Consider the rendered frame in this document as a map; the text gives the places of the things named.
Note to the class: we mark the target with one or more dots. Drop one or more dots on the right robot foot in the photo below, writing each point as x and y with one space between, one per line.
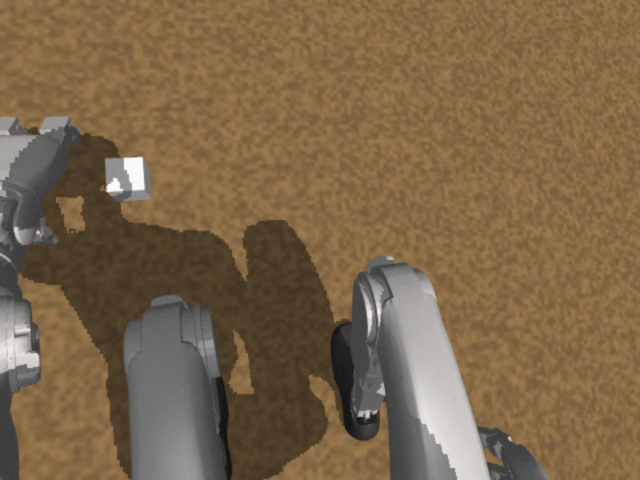
343 370

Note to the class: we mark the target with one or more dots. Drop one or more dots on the left robot hand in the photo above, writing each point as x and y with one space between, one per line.
36 162

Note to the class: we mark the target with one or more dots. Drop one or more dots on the cube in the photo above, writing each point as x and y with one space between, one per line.
128 179

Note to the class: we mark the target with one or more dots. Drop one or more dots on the right robot hand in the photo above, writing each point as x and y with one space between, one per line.
519 463

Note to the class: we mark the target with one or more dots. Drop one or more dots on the left robot foot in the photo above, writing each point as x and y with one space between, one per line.
222 435

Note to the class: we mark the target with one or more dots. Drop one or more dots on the left robot arm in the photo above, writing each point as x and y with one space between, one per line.
20 366

